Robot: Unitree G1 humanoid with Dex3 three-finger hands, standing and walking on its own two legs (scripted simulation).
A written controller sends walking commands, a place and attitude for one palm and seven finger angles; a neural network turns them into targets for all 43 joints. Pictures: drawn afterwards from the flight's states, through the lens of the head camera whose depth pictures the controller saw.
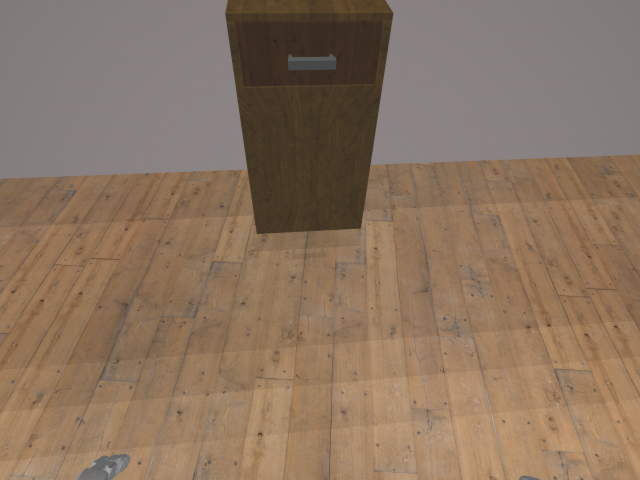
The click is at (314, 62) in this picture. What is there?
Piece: drawer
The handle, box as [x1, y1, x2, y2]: [288, 54, 336, 69]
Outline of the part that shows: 288,54 288,69 335,69 336,60 335,57 332,56 332,54 329,54 328,57 292,57 291,54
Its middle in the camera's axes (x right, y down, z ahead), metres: -0.03 -0.52 +1.12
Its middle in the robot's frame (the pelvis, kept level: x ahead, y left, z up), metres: +1.18 +0.10 -0.01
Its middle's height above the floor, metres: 0.76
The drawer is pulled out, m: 0.00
